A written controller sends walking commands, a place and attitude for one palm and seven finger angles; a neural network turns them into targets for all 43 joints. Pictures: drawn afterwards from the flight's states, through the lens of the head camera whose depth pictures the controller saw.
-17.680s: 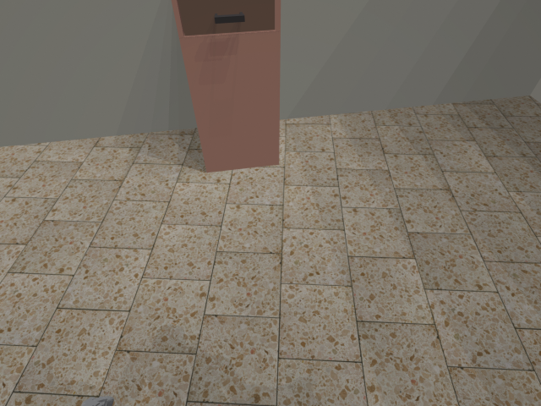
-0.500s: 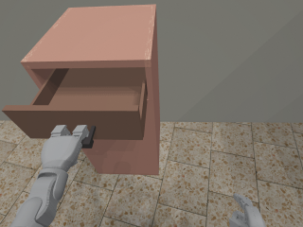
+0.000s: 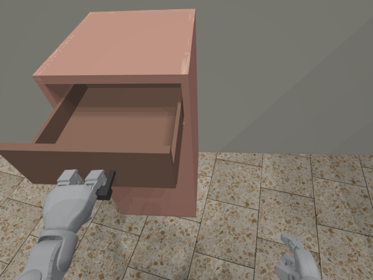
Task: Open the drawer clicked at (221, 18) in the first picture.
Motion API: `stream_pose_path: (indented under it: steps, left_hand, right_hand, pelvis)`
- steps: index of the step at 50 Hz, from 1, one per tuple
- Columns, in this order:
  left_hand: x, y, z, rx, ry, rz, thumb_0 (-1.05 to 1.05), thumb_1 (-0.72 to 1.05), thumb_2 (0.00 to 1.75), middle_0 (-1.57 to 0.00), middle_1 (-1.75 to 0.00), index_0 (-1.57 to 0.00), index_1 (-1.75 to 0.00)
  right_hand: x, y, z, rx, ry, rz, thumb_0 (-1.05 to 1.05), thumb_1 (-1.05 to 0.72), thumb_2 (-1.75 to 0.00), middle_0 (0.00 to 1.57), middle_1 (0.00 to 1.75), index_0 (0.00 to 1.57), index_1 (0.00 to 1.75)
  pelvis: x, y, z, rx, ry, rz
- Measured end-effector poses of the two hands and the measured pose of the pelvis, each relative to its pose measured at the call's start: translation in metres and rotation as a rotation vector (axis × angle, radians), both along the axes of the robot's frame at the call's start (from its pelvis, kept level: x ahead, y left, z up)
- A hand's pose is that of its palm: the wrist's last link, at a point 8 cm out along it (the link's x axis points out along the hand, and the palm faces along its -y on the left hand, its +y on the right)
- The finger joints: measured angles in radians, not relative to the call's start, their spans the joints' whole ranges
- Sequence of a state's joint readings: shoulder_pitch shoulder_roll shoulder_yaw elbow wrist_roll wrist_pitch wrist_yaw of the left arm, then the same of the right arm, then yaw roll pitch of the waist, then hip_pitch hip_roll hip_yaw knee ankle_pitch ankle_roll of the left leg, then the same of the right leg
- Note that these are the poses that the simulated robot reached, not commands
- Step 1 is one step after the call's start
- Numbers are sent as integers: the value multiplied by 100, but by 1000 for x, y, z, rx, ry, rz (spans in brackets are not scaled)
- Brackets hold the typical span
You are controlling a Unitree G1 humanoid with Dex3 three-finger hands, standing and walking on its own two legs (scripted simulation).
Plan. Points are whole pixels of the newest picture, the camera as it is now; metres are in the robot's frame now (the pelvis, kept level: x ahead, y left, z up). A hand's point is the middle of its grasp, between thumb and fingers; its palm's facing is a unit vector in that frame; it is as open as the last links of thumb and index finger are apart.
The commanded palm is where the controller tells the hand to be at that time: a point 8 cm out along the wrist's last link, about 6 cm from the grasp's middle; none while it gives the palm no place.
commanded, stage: pull the drawer open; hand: left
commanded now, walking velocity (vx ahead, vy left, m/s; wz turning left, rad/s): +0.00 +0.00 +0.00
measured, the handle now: (87, 183) +0.29 +0.26 +0.05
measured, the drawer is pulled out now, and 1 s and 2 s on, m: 0.23 0.30 0.30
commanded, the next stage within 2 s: open the thumb to release the handle in 1.00 s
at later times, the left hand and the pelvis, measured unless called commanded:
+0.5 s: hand (74, 240) +0.18 +0.24 +0.03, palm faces +0.01 -0.06 -1.00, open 5.6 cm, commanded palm +0.14 +0.25 +0.08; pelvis +0.00 +0.00 -0.01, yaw +0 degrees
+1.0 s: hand (71, 249) +0.16 +0.24 +0.03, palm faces +0.00 -0.07 -1.00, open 5.6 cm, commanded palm +0.11 +0.24 +0.08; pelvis +0.01 +0.00 -0.01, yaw -1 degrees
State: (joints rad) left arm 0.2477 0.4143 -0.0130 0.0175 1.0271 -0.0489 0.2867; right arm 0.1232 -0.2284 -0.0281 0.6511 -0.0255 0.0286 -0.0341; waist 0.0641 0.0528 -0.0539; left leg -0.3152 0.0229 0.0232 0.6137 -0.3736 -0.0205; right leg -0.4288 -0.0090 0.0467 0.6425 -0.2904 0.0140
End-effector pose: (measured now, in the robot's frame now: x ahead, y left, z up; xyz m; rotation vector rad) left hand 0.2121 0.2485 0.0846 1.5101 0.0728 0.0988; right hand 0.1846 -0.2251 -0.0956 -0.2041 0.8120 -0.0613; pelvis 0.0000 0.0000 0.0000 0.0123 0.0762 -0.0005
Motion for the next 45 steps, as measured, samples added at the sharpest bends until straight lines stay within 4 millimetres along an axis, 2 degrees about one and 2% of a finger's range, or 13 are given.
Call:
stream_pose_path:
  steps: [9,32,45]
  left_hand:
    - [-15,-1,1,0,4,7,2,72,80,-31,-135,-42,-135]
    - [-70,-5,2,-5,10,38,2,71,79,-31,-135,-42,-135]
    - [-72,-5,3,-14,19,45,2,72,75,-30,-134,-42,-135]
  right_hand:
    - [0,-2,-1,4,-2,-4,1,-91,-89,20,30,20,30]
    - [24,14,3,29,-58,79,1,-91,-89,20,30,20,30]
    - [14,7,5,29,-63,63,1,-91,-89,20,30,20,30]
  pelvis:
    - [1,0,-1,1,0,-6]
    - [4,0,-7,-4,6,-4]
    - [6,2,-9,-6,15,-21]
